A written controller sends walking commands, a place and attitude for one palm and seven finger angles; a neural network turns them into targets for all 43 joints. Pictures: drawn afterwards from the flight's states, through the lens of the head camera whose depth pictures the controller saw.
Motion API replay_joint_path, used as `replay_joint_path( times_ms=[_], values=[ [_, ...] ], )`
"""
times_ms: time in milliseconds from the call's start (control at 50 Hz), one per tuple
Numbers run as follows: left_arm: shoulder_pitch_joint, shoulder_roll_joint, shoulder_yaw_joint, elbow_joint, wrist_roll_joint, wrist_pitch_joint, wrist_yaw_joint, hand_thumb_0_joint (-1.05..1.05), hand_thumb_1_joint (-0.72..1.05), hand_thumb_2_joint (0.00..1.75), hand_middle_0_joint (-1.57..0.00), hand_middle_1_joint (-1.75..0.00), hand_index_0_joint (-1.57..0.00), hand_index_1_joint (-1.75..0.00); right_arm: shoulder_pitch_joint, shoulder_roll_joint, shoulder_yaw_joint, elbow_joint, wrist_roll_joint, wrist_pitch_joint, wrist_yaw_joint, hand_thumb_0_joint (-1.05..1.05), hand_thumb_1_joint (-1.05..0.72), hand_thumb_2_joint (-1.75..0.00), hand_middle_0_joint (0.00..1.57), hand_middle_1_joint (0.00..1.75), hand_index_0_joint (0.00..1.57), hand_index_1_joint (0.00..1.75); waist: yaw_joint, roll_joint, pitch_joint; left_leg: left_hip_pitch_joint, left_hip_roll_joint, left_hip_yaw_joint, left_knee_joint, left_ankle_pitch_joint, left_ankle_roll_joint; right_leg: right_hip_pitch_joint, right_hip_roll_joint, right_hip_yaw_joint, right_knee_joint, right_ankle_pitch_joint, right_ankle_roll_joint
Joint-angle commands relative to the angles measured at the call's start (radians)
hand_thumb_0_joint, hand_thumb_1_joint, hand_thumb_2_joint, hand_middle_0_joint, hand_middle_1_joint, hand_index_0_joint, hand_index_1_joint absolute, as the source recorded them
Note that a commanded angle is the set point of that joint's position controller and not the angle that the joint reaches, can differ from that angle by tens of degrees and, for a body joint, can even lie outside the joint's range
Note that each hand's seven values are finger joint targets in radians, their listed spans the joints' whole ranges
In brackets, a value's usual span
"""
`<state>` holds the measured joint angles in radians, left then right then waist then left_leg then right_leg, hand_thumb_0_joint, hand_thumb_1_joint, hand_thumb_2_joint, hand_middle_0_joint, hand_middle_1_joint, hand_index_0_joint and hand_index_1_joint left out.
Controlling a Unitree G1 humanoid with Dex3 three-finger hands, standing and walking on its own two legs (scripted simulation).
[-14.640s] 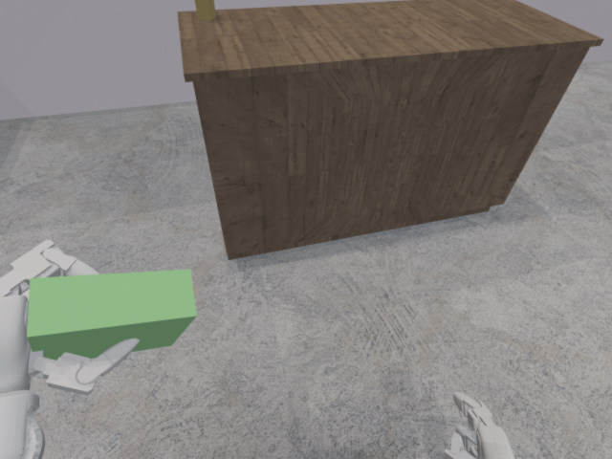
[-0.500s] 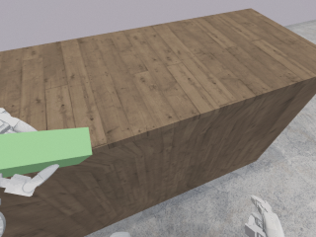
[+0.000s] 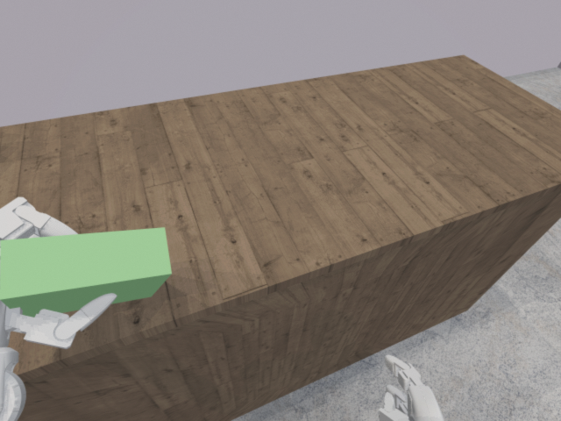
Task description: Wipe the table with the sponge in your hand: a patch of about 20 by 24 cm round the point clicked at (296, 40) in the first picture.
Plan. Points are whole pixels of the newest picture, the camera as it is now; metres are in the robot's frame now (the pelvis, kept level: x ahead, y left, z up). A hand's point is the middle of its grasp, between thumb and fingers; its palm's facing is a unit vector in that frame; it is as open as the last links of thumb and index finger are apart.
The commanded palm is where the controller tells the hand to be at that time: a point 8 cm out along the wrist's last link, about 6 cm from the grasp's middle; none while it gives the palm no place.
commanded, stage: come to a stop and stand still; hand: left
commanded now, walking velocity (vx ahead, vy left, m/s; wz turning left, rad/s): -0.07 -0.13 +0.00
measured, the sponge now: (115, 271) +0.23 +0.20 +0.16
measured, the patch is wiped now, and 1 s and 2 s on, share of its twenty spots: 0.00 0.00 0.00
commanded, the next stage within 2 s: look again from close up in 1.16 s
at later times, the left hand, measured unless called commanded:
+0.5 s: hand (69, 246) +0.24 +0.25 +0.18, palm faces +0.43 -0.82 -0.36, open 9.3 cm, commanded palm +0.17 +0.26 +0.18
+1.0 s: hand (56, 249) +0.25 +0.27 +0.16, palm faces +0.36 -0.87 -0.34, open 9.3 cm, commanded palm +0.19 +0.31 +0.18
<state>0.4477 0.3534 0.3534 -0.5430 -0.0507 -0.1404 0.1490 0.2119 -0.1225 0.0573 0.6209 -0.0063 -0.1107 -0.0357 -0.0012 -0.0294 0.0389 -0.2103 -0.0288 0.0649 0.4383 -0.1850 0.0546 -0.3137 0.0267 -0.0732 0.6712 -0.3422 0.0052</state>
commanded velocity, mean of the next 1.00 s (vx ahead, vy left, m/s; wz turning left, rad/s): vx -0.01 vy -0.01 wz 0.00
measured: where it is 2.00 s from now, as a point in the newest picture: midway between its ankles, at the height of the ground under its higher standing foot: outside the picture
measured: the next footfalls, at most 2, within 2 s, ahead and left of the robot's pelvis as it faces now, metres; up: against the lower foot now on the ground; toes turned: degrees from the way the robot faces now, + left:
right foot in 0.08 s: +0.09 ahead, -0.13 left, +0.00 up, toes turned +2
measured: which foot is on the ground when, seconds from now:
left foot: down 0.00-1.00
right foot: up 0.00-0.06, down 0.08-1.00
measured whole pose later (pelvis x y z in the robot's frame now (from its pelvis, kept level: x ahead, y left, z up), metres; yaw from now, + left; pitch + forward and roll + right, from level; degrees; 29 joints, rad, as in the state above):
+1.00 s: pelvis +0.03 +0.03 +0.00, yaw -1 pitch -1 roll -1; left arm 0.41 0.37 0.33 -0.47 -0.05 -0.20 0.10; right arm 0.18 -0.19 0.04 0.55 0.01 -0.12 -0.02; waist 0.03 -0.03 0.03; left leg -0.20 -0.06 0.07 0.45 -0.24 0.09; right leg -0.18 0.04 -0.05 0.41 -0.22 -0.03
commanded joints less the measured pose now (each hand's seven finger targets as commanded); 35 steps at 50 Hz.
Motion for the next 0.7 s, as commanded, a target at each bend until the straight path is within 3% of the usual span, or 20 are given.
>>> replay_joint_path(
  times_ms=[0, 60, 100, 140, 200, 240, 280, 300, 320, 340, 360, 380, 420, 460, 500, 520, 540, 600, 640, 680],
  values=[
    [-0.031, 0.17, 0.122, -0.164, -0.003, -0.036, 0.013, 0.0, 0.1, 1.3, -1.2, -1.6, -1.2, -1.6, -0.118, -0.176, -0.067, -0.161, -0.006, -0.038, -0.031, 0.0, -0.9, -0.9, 0.2, 0.3, 0.2, 0.3, 0.005, 0.212, -0.113, -0.022, 0.254, -0.217, -0.207, -0.003, -0.05, 0.166, -0.004, 0.035, -0.261, 0.131, -0.003],
    [-0.078, 0.17, 0.123, -0.127, -0.001, -0.031, 0.008, 0.0, 0.1, 1.3, -1.2, -1.6, -1.2, -1.6, -0.122, -0.178, -0.071, -0.169, -0.004, -0.022, -0.039, 0.0, -0.9, -0.9, 0.2, 0.3, 0.2, 0.3, 0.001, 0.136, -0.095, -0.125, 0.204, -0.201, -0.199, -0.109, -0.077, 0.267, -0.023, 0.085, -0.329, 0.213, -0.013],
    [-0.08, 0.138, 0.097, -0.105, -0.001, -0.025, 0.005, 0.0, 0.1, 1.3, -1.2, -1.6, -1.2, -1.6, -0.11, -0.189, -0.079, -0.172, 0.004, -0.015, -0.038, 0.0, -0.9, -0.9, 0.2, 0.3, 0.2, 0.3, 0.01, 0.055, -0.126, -0.094, 0.158, -0.153, -0.142, -0.108, -0.057, 0.236, -0.049, 0.136, -0.337, 0.217, -0.029],
    [-0.08, 0.145, 0.093, -0.127, -0.01, -0.022, 0.006, 0.0, 0.1, 1.3, -1.2, -1.6, -1.2, -1.6, -0.126, -0.188, -0.079, -0.172, 0.006, -0.01, -0.039, 0.0, -0.9, -0.9, 0.2, 0.3, 0.2, 0.3, 0.01, 0.056, -0.16, -0.019, 0.135, -0.133, -0.094, -0.037, -0.053, 0.189, -0.076, 0.177, -0.365, 0.229, -0.041],
    [-0.105, 0.138, 0.073, -0.124, -0.008, -0.018, 0.014, 0.0, 0.1, 1.3, -1.2, -1.6, -1.2, -1.6, -0.131, -0.193, -0.078, -0.173, 0.006, -0.004, -0.044, 0.0, -0.9, -0.9, 0.2, 0.3, 0.2, 0.3, 0.012, 0.047, -0.135, -0.009, 0.114, -0.126, -0.074, -0.046, -0.047, 0.145, -0.099, 0.207, -0.41, 0.161, -0.042],
    [-0.128, 0.151, 0.074, -0.155, -0.007, -0.02, 0.019, 0.0, 0.1, 1.3, -1.2, -1.6, -1.2, -1.6, -0.147, -0.196, -0.078, -0.169, 0.005, -0.002, -0.047, 0.0, -0.9, -0.9, 0.2, 0.3, 0.2, 0.3, 0.009, 0.089, -0.124, 0.013, 0.108, -0.125, -0.075, -0.054, -0.042, 0.114, -0.102, 0.208, -0.431, 0.123, -0.041],
    [-0.116, 0.14, 0.066, -0.123, -0.005, -0.02, 0.025, 0.0, 0.1, 1.3, -1.2, -1.6, -1.2, -1.6, -0.138, -0.197, -0.077, -0.171, 0.005, 0.002, -0.051, 0.0, -0.9, -0.9, 0.2, 0.3, 0.2, 0.3, 0.011, 0.079, -0.108, -0.004, 0.108, -0.136, -0.09, -0.059, -0.039, 0.125, -0.1, 0.196, -0.435, 0.11, -0.037],
    [-1.16, 0.958, 0.609, -0.361, 0.168, -0.128, 0.006, 0.0, 0.1, 1.3, -1.2, -1.6, -1.2, -1.6, 0.057, -0.231, -0.097, -0.162, -0.003, -0.057, -0.035, 0.0, -0.9, -0.9, 0.2, 0.3, 0.2, 0.3, -0.007, -0.187, 0.155, -0.104, 0.122, -0.047, 0.031, 0.031, -0.009, -0.113, -0.076, 0.134, -0.515, 0.253, 0.169],
    [-0.612, 0.375, 0.247, 0.227, 0.067, -0.099, -0.043, 0.0, 0.1, 1.3, -1.2, -1.6, -1.2, -1.6, -0.061, -0.127, -0.048, -0.13, 0.014, -0.055, -0.021, 0.0, -0.9, -0.9, 0.2, 0.3, 0.2, 0.3, 0.017, -0.045, -0.163, 0.005, 0.099, -0.105, 0.013, 0.11, 0.011, 0.02, -0.148, 0.171, -0.384, 0.148, 0.045],
    [-0.347, 0.167, 0.107, 0.246, 0.006, -0.069, -0.047, 0.0, 0.1, 1.3, -1.2, -1.6, -1.2, -1.6, -0.12, -0.191, -0.107, -0.183, 0.053, -0.052, -0.009, 0.0, -0.9, -0.9, 0.2, 0.3, 0.2, 0.3, 0.054, 0.216, -0.182, 0.092, 0.093, -0.073, -0.025, 0.077, -0.017, 0.079, -0.107, 0.188, -0.325, 0.211, -0.004],
    [-0.352, 0.16, 0.065, 0.134, 0.003, -0.087, -0.057, 0.0, 0.1, 1.3, -1.2, -1.6, -1.2, -1.6, -0.071, -0.204, -0.102, -0.196, 0.043, -0.052, -0.001, 0.0, -0.9, -0.9, 0.2, 0.3, 0.2, 0.3, 0.038, 0.258, -0.198, 0.001, 0.107, -0.061, -0.014, 0.003, -0.014, 0.143, -0.124, 0.208, -0.3, 0.212, 0.007],
    [-0.266, 0.162, 0.067, 0.061, -0.006, -0.106, -0.056, 0.0, 0.1, 1.3, -1.2, -1.6, -1.2, -1.6, -0.063, -0.206, -0.102, -0.207, 0.045, -0.055, 0.017, 0.0, -0.9, -0.9, 0.2, 0.3, 0.2, 0.3, 0.045, 0.24, -0.193, -0.032, 0.1, -0.064, -0.009, -0.04, -0.011, 0.173, -0.13, 0.225, -0.311, 0.199, 0.028],
    [-0.139, 0.144, 0.035, -0.049, -0.009, -0.124, -0.057, 0.0, 0.1, 1.3, -1.2, -1.6, -1.2, -1.6, -0.094, -0.203, -0.092, -0.228, 0.043, -0.061, 0.038, 0.0, -0.9, -0.9, 0.2, 0.3, 0.2, 0.3, 0.055, 0.095, -0.143, -0.064, 0.076, -0.056, 0.012, -0.101, -0.013, 0.149, -0.134, 0.258, -0.387, 0.084, 0.049],
    [-0.062, 0.172, 0.072, -0.077, -0.007, -0.121, -0.047, 0.0, 0.1, 1.3, -1.2, -1.6, -1.2, -1.6, -0.107, -0.203, -0.085, -0.23, 0.037, -0.062, 0.039, 0.0, -0.9, -0.9, 0.2, 0.3, 0.2, 0.3, 0.054, -0.054, -0.13, -0.038, 0.073, -0.055, 0.028, -0.109, -0.017, 0.109, -0.132, 0.242, -0.432, 0.012, 0.034],
    [-0.08, 0.228, 0.135, -0.092, -0.01, -0.123, -0.04, 0.0, 0.1, 1.3, -1.2, -1.6, -1.2, -1.6, -0.104, -0.204, -0.08, -0.227, 0.028, -0.068, 0.025, 0.0, -0.9, -0.9, 0.2, 0.3, 0.2, 0.3, 0.048, -0.108, -0.112, -0.026, 0.06, -0.055, 0.056, -0.106, -0.022, 0.058, -0.149, 0.27, -0.476, -0.076, 0.014],
    [-0.092, 0.239, 0.154, -0.097, -0.012, -0.127, -0.039, 0.0, 0.1, 1.3, -1.2, -1.6, -1.2, -1.6, -0.102, -0.203, -0.079, -0.223, 0.025, -0.073, 0.017, 0.0, -0.9, -0.9, 0.2, 0.3, 0.2, 0.3, 0.042, -0.094, -0.108, -0.007, 0.059, -0.064, 0.056, -0.094, -0.022, 0.033, -0.154, 0.277, -0.48, -0.088, -0.001],
    [-0.107, 0.288, 0.198, -0.121, -0.009, -0.129, -0.03, 0.0, 0.1, 1.3, -1.2, -1.6, -1.2, -1.6, -0.117, -0.207, -0.074, -0.212, 0.021, -0.071, 0.01, 0.0, -0.9, -0.9, 0.2, 0.3, 0.2, 0.3, 0.04, -0.02, -0.116, 0.028, 0.064, -0.069, 0.035, -0.069, -0.024, 0.015, -0.147, 0.265, -0.459, -0.07, -0.016],
    [-0.145, 0.22, 0.149, -0.092, -0.013, -0.141, -0.031, 0.0, 0.1, 1.3, -1.2, -1.6, -1.2, -1.6, -0.105, -0.207, -0.075, -0.204, 0.017, -0.078, -0.002, 0.0, -0.9, -0.9, 0.2, 0.3, 0.2, 0.3, 0.029, 0.128, -0.124, 0.03, 0.09, -0.105, -0.021, -0.029, -0.012, 0.072, -0.109, 0.225, -0.397, 0.067, -0.012],
    [-0.148, 0.223, 0.153, -0.091, -0.009, -0.139, -0.031, 0.0, 0.1, 1.3, -1.2, -1.6, -1.2, -1.6, -0.114, -0.204, -0.07, -0.194, 0.017, -0.081, -0.002, 0.0, -0.9, -0.9, 0.2, 0.3, 0.2, 0.3, 0.031, 0.133, -0.142, 0.045, 0.098, -0.111, -0.033, 0.03, -0.014, 0.108, -0.093, 0.198, -0.356, 0.192, -0.011],
    [-0.143, 0.185, 0.116, -0.062, -0.007, -0.132, -0.035, 0.0, 0.1, 1.3, -1.2, -1.6, -1.2, -1.6, -0.099, -0.207, -0.075, -0.197, 0.019, -0.081, 0.0, 0.0, -0.9, -0.9, 0.2, 0.3, 0.2, 0.3, 0.032, 0.093, -0.147, 0.036, 0.108, -0.124, -0.044, 0.072, -0.014, 0.145, -0.09, 0.175, -0.337, 0.257, -0.01]
  ],
)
